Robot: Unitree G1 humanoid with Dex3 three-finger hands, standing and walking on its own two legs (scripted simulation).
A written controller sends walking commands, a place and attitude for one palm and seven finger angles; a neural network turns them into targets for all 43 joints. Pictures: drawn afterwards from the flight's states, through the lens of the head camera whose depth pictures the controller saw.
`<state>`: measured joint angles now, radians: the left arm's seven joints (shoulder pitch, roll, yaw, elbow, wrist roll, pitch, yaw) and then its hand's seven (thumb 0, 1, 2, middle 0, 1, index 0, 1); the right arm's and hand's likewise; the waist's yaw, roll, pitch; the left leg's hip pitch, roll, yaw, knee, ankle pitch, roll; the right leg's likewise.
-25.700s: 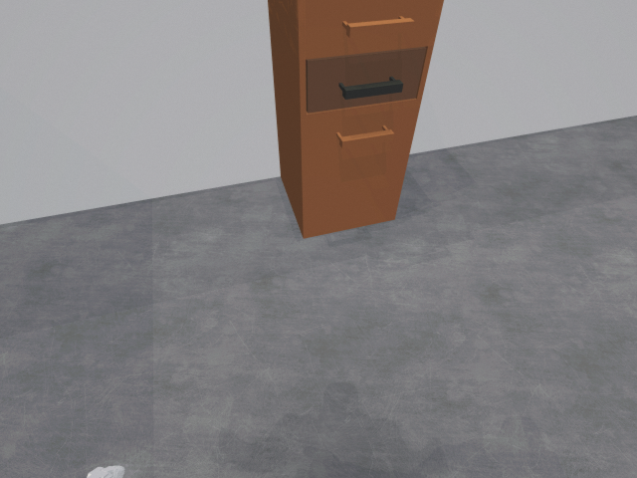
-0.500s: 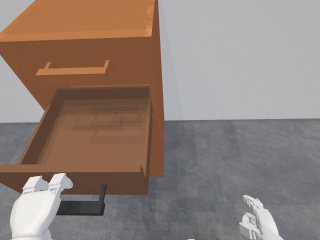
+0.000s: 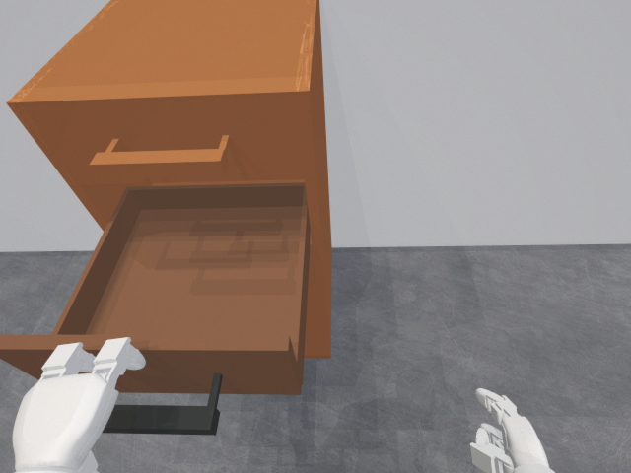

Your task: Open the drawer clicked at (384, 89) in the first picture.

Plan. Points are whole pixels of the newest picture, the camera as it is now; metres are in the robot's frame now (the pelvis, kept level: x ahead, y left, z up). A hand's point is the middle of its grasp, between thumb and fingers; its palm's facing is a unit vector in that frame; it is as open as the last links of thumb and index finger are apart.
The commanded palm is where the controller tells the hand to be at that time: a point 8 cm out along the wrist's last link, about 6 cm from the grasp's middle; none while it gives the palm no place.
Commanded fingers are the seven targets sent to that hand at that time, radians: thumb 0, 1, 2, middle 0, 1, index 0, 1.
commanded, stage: lift the hand off the handle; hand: left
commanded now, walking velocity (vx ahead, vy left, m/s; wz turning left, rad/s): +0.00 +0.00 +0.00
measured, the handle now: (149, 400) +0.21 +0.26 -0.05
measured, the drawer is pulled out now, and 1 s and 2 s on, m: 0.30 0.30 0.30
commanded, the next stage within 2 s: draw the hand back to the body in 1.14 s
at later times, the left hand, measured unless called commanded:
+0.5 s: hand (85, 398) +0.18 +0.27 +0.06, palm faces +0.02 -0.07 -1.00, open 13.7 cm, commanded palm +0.15 +0.27 +0.12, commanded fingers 0.00 -0.50 0.30 -0.30 -1.20 -0.30 -1.20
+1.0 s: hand (65, 387) +0.18 +0.28 +0.09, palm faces +0.00 -0.07 -1.00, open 13.9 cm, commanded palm +0.15 +0.28 +0.16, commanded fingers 0.00 -0.50 0.30 -0.30 -1.20 -0.30 -1.20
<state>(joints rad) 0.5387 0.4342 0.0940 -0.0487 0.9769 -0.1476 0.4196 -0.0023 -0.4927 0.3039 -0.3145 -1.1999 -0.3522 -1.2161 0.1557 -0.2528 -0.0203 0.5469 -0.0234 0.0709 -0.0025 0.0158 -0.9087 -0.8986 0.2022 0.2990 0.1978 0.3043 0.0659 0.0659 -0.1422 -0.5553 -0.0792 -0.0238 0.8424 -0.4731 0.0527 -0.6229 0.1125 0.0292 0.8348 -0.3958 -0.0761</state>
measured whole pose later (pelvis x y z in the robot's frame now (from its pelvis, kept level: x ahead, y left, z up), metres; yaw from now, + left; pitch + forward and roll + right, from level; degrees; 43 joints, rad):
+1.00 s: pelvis +0.01 +0.01 +0.02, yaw +0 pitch +6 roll -1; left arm 0.57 0.51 0.12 -0.29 0.87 -0.09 0.22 0.00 -0.49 0.30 -0.31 -1.20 -0.32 -1.20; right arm 0.15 -0.27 -0.01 0.52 0.00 0.09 -0.01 0.02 -0.91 -0.90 0.20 0.30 0.20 0.30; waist 0.10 0.09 -0.09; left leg -0.35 -0.08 -0.03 0.65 -0.40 0.07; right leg -0.41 0.11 0.04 0.64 -0.32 -0.06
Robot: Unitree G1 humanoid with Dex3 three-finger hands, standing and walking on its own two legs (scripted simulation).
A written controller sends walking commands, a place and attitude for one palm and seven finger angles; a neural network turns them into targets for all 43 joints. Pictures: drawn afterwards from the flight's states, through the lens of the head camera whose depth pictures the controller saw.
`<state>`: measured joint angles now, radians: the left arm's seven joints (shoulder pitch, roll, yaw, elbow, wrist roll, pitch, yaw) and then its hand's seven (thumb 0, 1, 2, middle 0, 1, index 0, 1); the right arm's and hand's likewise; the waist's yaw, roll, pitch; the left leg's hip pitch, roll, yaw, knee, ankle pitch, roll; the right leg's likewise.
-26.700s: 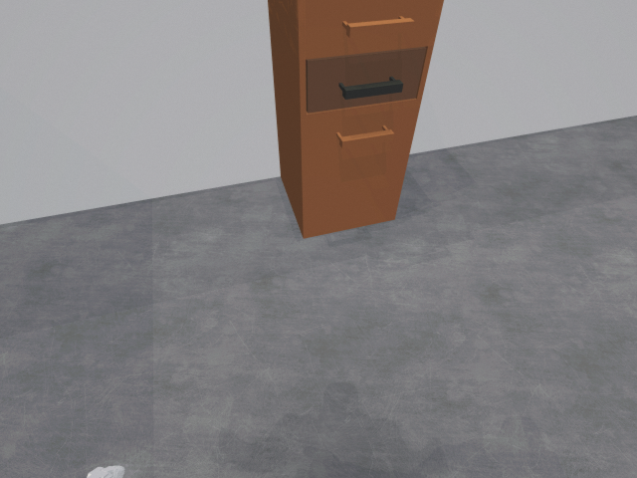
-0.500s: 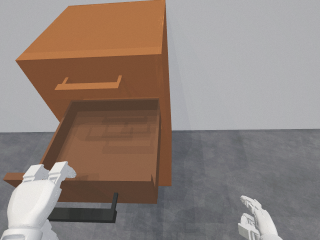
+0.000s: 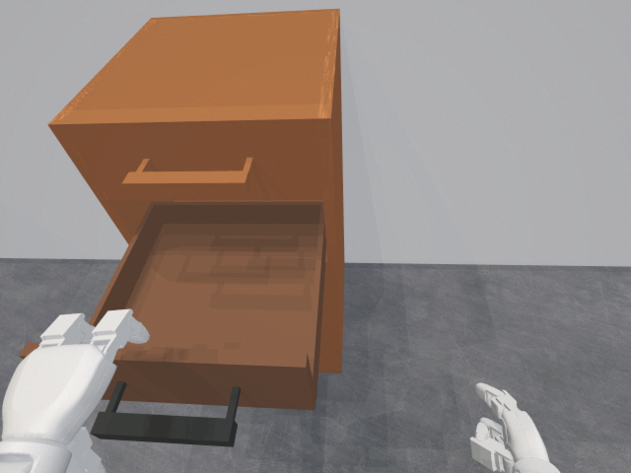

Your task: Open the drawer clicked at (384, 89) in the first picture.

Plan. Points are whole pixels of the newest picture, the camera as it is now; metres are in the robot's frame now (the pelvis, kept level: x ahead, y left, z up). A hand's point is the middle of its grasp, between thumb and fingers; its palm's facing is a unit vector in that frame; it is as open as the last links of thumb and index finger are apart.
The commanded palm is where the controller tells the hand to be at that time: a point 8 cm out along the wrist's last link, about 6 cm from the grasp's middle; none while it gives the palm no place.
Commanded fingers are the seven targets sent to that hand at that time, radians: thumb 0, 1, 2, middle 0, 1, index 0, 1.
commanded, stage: lift the hand off the handle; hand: left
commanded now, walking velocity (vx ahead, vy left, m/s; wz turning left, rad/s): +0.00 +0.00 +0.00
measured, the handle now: (171, 410) +0.20 +0.25 -0.07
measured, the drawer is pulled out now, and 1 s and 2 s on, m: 0.30 0.30 0.30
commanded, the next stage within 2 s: draw the hand back to the body in 0.14 s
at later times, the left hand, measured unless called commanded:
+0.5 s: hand (76, 393) +0.16 +0.28 +0.09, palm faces +0.04 -0.08 -1.00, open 13.9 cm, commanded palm +0.13 +0.28 +0.15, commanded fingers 0.00 -0.50 0.30 -0.30 -1.20 -0.30 -1.20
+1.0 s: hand (83, 378) +0.17 +0.25 +0.13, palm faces +0.33 -0.81 -0.48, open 13.6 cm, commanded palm +0.12 +0.29 +0.17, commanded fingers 0.00 -0.19 0.44 -0.28 -1.00 -0.28 -1.00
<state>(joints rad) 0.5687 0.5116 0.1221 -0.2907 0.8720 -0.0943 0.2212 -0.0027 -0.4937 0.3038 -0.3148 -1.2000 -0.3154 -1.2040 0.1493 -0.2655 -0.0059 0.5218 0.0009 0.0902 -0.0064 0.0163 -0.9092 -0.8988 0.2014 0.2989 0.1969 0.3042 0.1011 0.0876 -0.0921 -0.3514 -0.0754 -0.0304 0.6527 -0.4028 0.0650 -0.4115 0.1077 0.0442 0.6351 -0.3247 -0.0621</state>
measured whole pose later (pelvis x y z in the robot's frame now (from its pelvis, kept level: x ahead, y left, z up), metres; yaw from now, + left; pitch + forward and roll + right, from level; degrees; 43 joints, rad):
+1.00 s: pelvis +0.00 +0.02 +0.01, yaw +3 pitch -1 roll -1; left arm 0.58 0.32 0.18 -0.43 0.05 -0.08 0.12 -0.01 -0.43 0.33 -0.31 -1.16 -0.31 -1.16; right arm 0.21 -0.21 0.03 0.53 0.03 -0.05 -0.07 0.02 -0.91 -0.90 0.20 0.30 0.20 0.30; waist 0.06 0.08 -0.01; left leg -0.16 -0.11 -0.07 0.52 -0.34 0.09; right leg -0.20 0.07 0.02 0.50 -0.28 -0.03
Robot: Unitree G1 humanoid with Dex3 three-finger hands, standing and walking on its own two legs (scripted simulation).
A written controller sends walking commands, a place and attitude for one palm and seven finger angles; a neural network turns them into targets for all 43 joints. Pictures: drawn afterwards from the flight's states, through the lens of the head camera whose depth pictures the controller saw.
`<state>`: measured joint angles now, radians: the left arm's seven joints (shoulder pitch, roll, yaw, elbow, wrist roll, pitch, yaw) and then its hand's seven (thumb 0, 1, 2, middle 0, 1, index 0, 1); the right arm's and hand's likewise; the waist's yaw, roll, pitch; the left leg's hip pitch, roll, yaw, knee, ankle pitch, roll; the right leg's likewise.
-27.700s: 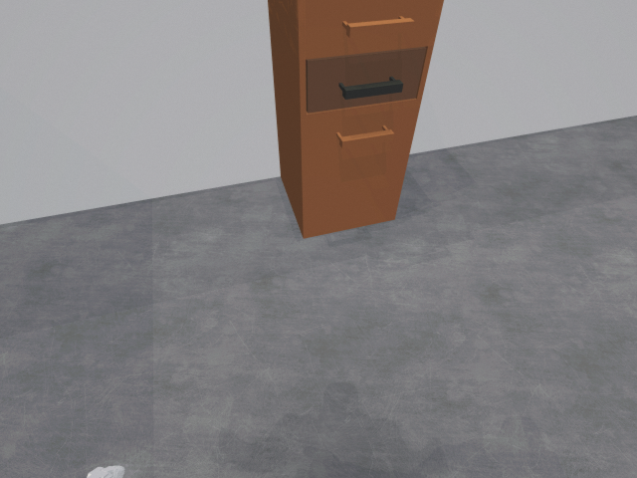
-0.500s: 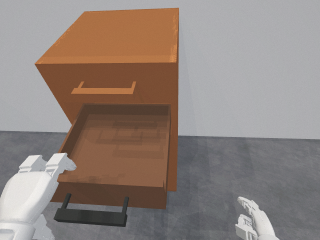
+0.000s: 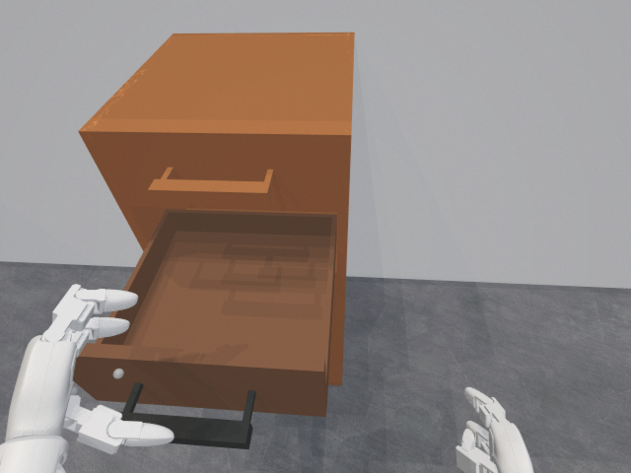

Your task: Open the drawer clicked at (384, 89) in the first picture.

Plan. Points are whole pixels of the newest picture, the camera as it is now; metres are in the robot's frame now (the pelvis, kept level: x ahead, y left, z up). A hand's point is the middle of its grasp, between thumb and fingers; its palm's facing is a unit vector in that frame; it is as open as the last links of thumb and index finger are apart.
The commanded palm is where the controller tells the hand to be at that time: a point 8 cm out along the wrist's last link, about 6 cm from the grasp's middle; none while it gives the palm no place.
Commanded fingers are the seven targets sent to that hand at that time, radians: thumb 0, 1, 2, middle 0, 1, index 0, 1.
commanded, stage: draw the hand back to the body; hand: left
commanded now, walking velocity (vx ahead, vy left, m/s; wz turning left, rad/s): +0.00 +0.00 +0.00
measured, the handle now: (187, 412) +0.21 +0.22 -0.08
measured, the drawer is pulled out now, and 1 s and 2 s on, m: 0.30 0.30 0.30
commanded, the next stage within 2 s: step back with the hand held close in 0.84 s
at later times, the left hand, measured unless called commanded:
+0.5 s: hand (121, 355) +0.18 +0.20 +0.16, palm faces +0.36 -0.84 -0.42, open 9.9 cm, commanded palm +0.13 +0.25 +0.18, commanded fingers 0.00 0.69 0.81 -0.22 -0.44 -0.22 -0.44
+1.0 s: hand (146, 356) +0.18 +0.17 +0.17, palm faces +0.37 -0.81 -0.45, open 7.5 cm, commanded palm +0.12 +0.22 +0.18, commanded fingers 0.00 0.90 0.90 -0.20 -0.30 -0.20 -0.30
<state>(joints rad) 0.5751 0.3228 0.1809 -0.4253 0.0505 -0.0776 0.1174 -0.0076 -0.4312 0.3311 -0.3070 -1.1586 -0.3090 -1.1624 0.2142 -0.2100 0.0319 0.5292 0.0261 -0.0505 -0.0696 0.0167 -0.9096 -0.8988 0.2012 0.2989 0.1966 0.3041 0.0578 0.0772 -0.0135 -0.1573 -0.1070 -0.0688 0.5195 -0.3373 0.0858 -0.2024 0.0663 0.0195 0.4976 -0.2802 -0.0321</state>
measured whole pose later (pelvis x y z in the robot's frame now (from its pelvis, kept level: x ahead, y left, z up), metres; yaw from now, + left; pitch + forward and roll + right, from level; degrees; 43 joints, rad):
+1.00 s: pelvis -0.01 -0.06 +0.01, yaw +0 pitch -2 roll +0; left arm 0.55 0.34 0.30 -0.43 -0.07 -0.16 0.09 0.01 0.87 0.90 -0.21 -0.31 -0.21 -0.31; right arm 0.18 -0.23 0.00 0.62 0.02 -0.10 -0.07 0.02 -0.91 -0.90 0.20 0.30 0.20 0.30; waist 0.04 0.10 0.01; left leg -0.12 -0.03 -0.10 0.46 -0.30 0.01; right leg -0.14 0.14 -0.01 0.38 -0.21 -0.12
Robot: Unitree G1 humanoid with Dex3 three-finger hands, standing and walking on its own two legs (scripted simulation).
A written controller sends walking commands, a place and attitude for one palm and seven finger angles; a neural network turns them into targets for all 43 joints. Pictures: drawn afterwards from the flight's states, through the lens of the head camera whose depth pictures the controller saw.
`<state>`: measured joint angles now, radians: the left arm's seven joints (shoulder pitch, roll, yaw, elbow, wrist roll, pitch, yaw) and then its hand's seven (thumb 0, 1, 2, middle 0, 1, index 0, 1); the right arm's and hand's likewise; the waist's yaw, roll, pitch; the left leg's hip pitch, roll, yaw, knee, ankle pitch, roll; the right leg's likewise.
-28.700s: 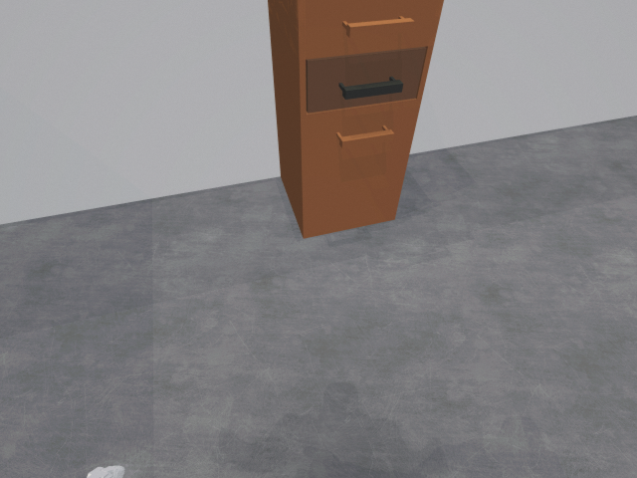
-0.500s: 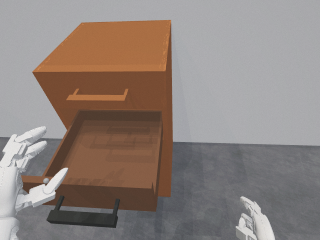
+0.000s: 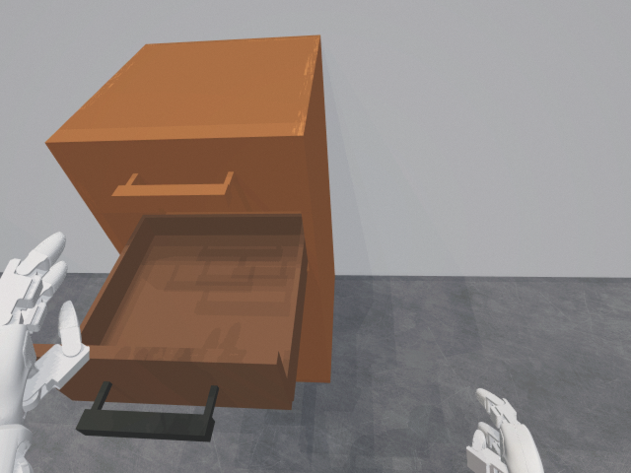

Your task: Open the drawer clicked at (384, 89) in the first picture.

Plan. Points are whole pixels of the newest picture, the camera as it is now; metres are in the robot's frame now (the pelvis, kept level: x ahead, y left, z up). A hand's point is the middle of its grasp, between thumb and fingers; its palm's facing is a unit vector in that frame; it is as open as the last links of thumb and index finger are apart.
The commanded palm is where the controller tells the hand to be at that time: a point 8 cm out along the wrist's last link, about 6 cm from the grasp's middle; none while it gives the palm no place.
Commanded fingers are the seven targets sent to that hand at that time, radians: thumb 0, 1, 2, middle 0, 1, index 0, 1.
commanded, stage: step back with the hand held close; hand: left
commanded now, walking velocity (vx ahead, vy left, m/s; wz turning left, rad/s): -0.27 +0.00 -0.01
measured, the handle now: (152, 407) +0.22 +0.28 -0.09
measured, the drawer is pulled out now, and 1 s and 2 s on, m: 0.30 0.30 0.30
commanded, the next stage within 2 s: stop stepping back and stand still in 1.20 s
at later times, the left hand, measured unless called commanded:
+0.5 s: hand (27, 390) +0.15 +0.27 +0.16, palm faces +0.36 -0.80 -0.49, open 7.4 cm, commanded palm +0.08 +0.31 +0.18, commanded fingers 0.00 0.90 0.90 -0.20 -0.30 -0.20 -0.30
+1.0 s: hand out of the picture +0.08 +0.26 +0.16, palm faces +0.36 -0.81 -0.46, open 7.4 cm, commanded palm +0.02 +0.30 +0.18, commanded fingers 0.00 0.90 0.90 -0.20 -0.30 -0.20 -0.30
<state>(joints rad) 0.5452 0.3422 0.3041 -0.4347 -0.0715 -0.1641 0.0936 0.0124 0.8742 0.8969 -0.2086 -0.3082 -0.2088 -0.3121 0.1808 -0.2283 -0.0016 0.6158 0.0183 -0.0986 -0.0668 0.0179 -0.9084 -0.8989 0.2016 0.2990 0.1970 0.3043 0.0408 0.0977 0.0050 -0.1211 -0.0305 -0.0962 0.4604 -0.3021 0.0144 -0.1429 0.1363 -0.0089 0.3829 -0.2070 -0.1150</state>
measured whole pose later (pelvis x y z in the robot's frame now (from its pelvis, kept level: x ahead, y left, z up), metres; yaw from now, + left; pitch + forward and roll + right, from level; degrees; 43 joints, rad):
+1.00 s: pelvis -0.12 +0.02 -0.01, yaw -1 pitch +2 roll -1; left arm 0.61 0.40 0.41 -0.62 -0.05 -0.22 0.15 0.01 0.89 0.90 -0.20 -0.30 -0.21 -0.31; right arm 0.17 -0.18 -0.01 0.62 -0.01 -0.12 -0.04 0.02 -0.91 -0.90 0.20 0.30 0.20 0.30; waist 0.00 -0.02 0.03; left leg -0.41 0.06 0.03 0.62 -0.24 -0.01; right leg -0.35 0.04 -0.01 0.60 -0.27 -0.02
